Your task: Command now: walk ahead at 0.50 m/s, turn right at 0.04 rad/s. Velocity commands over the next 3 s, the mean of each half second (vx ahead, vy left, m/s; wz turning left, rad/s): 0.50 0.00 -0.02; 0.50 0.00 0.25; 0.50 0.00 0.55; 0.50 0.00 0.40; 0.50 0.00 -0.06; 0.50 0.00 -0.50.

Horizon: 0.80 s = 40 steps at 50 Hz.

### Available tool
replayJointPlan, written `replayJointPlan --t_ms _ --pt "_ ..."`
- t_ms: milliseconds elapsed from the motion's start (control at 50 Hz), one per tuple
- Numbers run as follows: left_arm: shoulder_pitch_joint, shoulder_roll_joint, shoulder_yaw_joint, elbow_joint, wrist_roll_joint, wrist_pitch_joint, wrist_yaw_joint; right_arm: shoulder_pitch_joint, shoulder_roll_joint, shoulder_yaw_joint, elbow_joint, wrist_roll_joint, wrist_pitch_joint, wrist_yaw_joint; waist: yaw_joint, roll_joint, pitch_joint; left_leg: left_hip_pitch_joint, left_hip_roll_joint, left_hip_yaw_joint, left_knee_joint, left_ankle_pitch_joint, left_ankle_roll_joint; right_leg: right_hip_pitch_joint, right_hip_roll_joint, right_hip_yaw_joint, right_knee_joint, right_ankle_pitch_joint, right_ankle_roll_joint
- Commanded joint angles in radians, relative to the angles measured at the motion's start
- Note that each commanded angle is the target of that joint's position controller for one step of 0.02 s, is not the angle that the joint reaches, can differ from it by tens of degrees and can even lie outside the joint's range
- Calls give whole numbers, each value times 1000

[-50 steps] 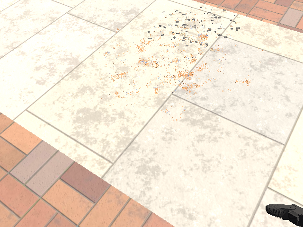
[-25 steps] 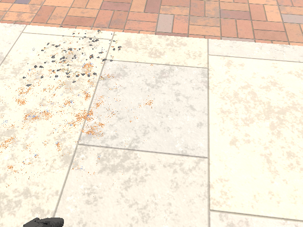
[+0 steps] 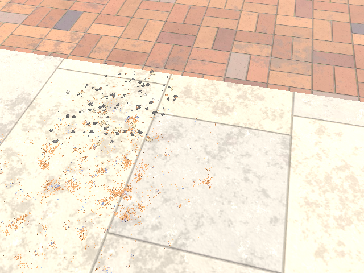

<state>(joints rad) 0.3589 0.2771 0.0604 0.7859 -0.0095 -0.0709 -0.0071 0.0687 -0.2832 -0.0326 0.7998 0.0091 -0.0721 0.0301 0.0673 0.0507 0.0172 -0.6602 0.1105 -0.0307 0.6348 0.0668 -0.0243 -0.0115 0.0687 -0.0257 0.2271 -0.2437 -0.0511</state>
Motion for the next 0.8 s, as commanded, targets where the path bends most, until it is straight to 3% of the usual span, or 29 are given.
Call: replayJointPlan --t_ms 20,80,100,120,140,160,180,200,220,240,260,320,380,460,520,580,620,640,660,680,700,720,740,760,780,800 --pt "21 176 47 -20 -10 -4 8 -115 -74 -12 -91 5 -19 15 0 -108 58 28 -24 5 -82 10 26 -27 -296 123 -53 246 -150" --pt "16 189 53 3 -12 11 16 -79 -102 -21 -92 2 -25 24 -35 -129 32 88 -48 21 -122 -105 69 62 -326 132 30 391 -120" --pt "-2 195 53 3 -11 17 19 -12 -121 -32 -75 1 -27 22 -76 -138 -10 190 -80 53 -139 -128 89 68 -306 114 112 548 -103" --pt "-5 177 45 4 -6 24 21 128 -160 -55 -31 -2 -26 14 -142 -123 -100 386 -108 79 -144 -118 116 32 -253 74 283 658 -76" --pt "16 132 23 -14 12 27 27 297 -229 -76 2 -10 -24 5 -198 -33 -248 679 38 -81 -104 -73 174 -141 -194 27 574 449 -38" --pt "157 10 -11 -27 10 6 13 361 -309 -94 25 -10 -17 7 -128 248 -375 1031 265 -575 -210 -316 349 -562 -5 28 943 -195 40" --pt "92 98 4 -12 -7 -14 9 364 -208 -69 20 9 -18 9 -181 175 -379 1038 261 -714 -332 -513 339 -686 -24 165 1062 -339 31" --pt "-11 156 20 -44 -33 -25 5 290 -171 -56 7 6 -21 5 -178 116 -224 919 235 -572 -351 -523 291 -762 -79 150 1084 -262 16" --pt "-75 151 17 -61 -30 -30 10 221 -151 -49 -8 -4 -20 2 -153 35 -143 782 201 -463 -364 -442 265 -743 -132 117 1043 -173 10" --pt "-107 145 20 -67 -12 -29 14 173 -125 -42 -14 -13 -20 2 -128 11 -78 656 171 -382 -389 -342 262 -711 -164 108 981 -114 13" --pt "-88 136 23 -63 -5 -21 15 149 -102 -34 -18 -25 -25 1 -93 35 -67 579 144 -328 -411 -262 253 -644 -191 118 940 -70 13" --pt "-58 88 15 -49 -1 4 16 149 -111 -36 -4 -14 -36 0 -60 33 -45 492 123 -224 -477 -147 272 -596 -207 101 849 -31 35" --pt "-150 74 9 -74 7 8 17 180 -144 -45 16 -11 -34 -14 -77 4 -7 498 112 -149 -514 -73 271 -658 -216 90 694 114 65" --pt "-277 45 -3 -97 3 -5 4 228 -159 -47 40 0 -23 -25 -121 3 19 516 65 -46 -519 -50 227 -613 -181 51 449 315 70" --pt "-366 45 -7 -121 -6 -13 -11 290 -169 -50 70 7 -11 -26 -157 4 42 579 90 -43 -498 -66 224 -604 -158 36 353 341 65" --pt "-408 61 -5 -143 -9 -20 -28 311 -178 -56 91 11 7 -30 -153 16 55 682 138 -62 -444 -17 211 -621 -145 43 294 260 34" --pt "-369 86 5 -137 -6 -25 -33 303 -188 -61 96 14 17 -34 -117 30 32 714 153 -76 -376 102 193 -541 -125 34 266 186 7" --pt "-287 109 18 -116 -2 -28 -30 281 -193 -62 93 17 22 -36 -62 34 -12 702 131 -63 -283 245 178 -415 -96 11 235 176 -12" --pt "-131 158 44 -68 3 -30 -21 274 -169 -52 88 12 24 -37 10 14 -115 634 75 -32 -106 298 150 -180 -93 7 233 197 -41" --pt "54 234 66 -37 17 -27 -10 279 -108 -27 58 -13 21 -37 73 -101 -282 425 5 11 208 26 111 138 -283 206 277 220 -103" --pt "80 285 75 -18 14 -18 -13 412 2 2 52 -3 2 -30 4 -362 -395 44 -163 13 525 -619 55 428 -491 640 169 -3 -239" --pt "74 181 49 -30 9 -18 -11 342 -116 -25 65 22 -12 -28 52 -240 -342 -50 -115 -110 634 -647 62 366 -469 672 99 -146 -204" --pt "7 145 36 -32 8 -22 -7 254 -160 -42 33 41 -18 -26 44 -200 -202 -100 -72 -97 645 -554 72 243 -441 525 72 -126 -163" --pt "-63 126 28 -36 12 -25 -6 214 -149 -42 25 38 -18 -31 12 -143 -131 -67 -27 -76 613 -466 68 115 -405 419 40 -39 -144" --pt "-113 96 21 -35 15 -29 -8 203 -139 -48 26 25 -11 -34 -14 -137 -75 -37 -1 -78 567 -406 61 18 -373 334 3 32 -136" --pt "-141 79 18 -31 23 -37 -8 230 -121 -51 33 25 2 -34 -46 -161 -60 26 23 -86 543 -362 57 -49 -350 263 -28 86 -125"
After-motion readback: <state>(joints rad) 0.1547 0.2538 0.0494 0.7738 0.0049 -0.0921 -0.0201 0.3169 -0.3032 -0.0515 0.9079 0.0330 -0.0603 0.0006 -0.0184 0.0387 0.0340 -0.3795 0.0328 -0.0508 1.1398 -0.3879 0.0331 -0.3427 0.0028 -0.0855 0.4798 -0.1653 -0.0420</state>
